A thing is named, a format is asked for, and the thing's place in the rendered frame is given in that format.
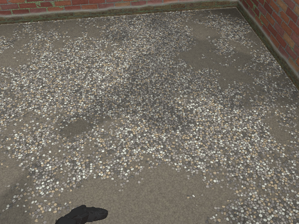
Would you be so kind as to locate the left robot hand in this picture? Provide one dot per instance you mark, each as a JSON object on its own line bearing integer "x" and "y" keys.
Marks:
{"x": 83, "y": 214}

